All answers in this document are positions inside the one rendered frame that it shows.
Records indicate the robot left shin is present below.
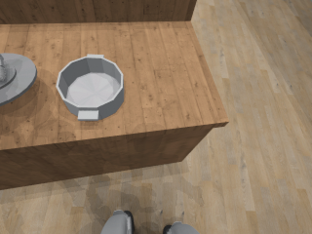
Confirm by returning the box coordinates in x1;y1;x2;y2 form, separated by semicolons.
113;210;127;215

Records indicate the right robot thigh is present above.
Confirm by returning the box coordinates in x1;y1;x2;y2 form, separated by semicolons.
167;223;200;234

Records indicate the pot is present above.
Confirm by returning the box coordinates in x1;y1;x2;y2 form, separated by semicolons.
56;54;125;121

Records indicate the table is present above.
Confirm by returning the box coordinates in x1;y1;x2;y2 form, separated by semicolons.
0;0;230;190

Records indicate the lid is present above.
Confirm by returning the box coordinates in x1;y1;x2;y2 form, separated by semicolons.
0;53;38;106

